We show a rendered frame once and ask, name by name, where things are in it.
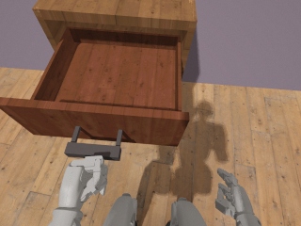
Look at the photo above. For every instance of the drawer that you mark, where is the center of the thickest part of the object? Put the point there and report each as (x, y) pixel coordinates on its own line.
(105, 81)

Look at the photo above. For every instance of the robot right forearm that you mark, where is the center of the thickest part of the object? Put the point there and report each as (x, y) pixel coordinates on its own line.
(247, 220)

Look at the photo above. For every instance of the left robot thigh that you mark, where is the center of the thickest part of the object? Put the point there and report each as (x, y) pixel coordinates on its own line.
(122, 213)

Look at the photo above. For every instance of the robot thigh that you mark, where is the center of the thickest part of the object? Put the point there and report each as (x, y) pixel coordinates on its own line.
(122, 213)
(184, 213)

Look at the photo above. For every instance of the handle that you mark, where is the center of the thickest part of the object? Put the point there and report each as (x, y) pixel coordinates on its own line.
(81, 150)

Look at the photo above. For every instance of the right robot thigh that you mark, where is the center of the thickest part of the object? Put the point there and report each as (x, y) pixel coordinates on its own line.
(184, 213)

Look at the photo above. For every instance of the robot left forearm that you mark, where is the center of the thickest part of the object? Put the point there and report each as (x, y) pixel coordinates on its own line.
(65, 216)

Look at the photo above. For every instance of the left robot hand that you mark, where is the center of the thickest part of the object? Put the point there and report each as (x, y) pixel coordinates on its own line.
(90, 172)

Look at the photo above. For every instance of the cabinet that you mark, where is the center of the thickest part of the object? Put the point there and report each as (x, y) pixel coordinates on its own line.
(168, 17)

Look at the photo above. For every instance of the right robot hand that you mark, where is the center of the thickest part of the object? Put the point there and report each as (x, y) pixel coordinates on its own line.
(237, 201)

